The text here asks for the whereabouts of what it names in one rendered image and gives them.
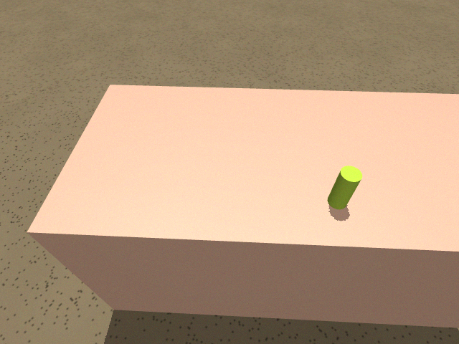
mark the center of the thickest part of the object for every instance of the can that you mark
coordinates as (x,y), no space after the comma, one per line
(344,187)

